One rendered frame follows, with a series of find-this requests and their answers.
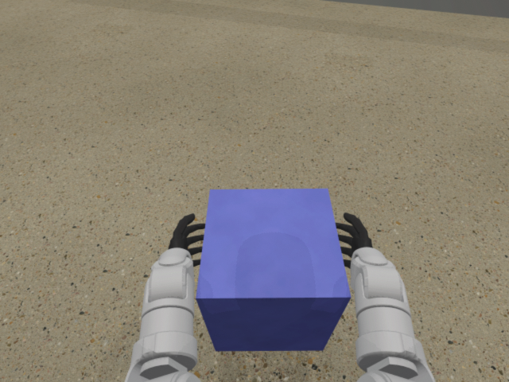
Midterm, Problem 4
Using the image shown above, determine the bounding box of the right robot hand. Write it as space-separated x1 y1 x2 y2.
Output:
336 212 373 269

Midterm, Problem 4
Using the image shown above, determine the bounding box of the left robot hand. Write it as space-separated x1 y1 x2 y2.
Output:
168 213 205 267

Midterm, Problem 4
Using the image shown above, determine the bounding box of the carton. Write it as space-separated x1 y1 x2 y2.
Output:
196 189 351 351

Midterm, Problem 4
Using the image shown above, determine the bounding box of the robot right forearm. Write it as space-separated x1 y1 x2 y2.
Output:
350 248 436 382

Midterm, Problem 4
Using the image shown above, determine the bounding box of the robot left forearm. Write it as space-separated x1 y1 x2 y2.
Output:
125 248 197 382

